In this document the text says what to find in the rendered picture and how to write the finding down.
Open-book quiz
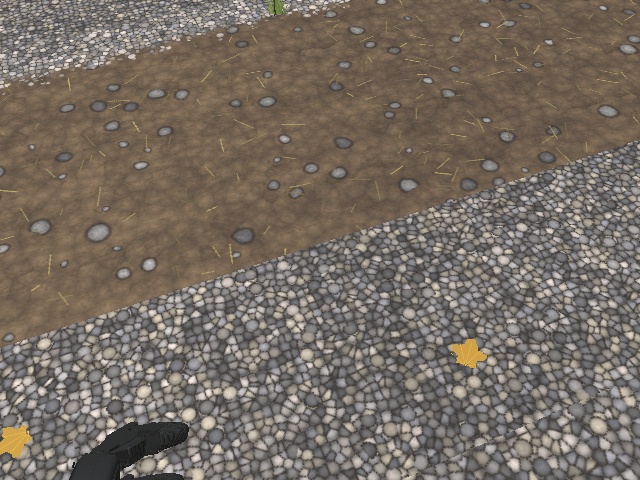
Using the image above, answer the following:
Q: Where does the left robot hand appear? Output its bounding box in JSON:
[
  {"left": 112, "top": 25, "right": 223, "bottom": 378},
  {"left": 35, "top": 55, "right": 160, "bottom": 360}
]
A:
[{"left": 69, "top": 421, "right": 189, "bottom": 480}]

